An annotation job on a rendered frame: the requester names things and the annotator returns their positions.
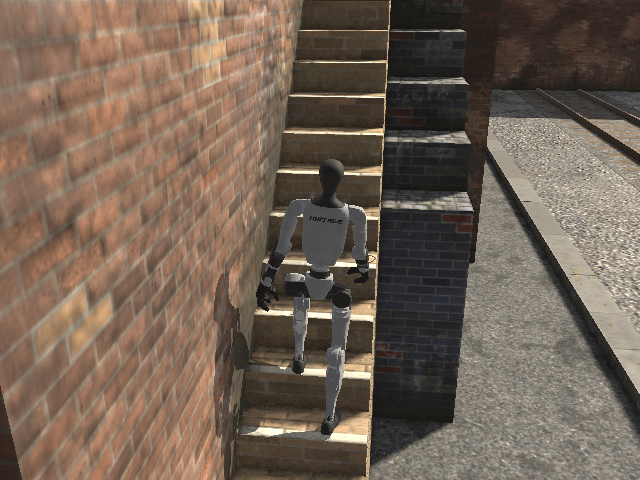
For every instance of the right robot upper arm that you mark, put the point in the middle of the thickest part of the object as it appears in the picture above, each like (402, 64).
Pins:
(358, 217)

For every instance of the left robot upper arm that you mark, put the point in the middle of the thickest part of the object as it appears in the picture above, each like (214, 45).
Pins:
(295, 208)

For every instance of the robot left hand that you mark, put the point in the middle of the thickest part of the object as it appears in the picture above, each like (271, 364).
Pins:
(261, 295)

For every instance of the right robot thigh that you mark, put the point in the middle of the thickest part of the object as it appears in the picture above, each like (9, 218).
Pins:
(341, 313)

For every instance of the robot right foot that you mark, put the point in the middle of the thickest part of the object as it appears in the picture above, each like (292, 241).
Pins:
(327, 426)

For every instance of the left robot forearm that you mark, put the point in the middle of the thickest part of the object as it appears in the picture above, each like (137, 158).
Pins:
(273, 266)

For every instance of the robot right hand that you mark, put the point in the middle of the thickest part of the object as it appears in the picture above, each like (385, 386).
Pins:
(363, 279)

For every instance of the right robot forearm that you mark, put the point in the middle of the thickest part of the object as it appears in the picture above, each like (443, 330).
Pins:
(362, 265)

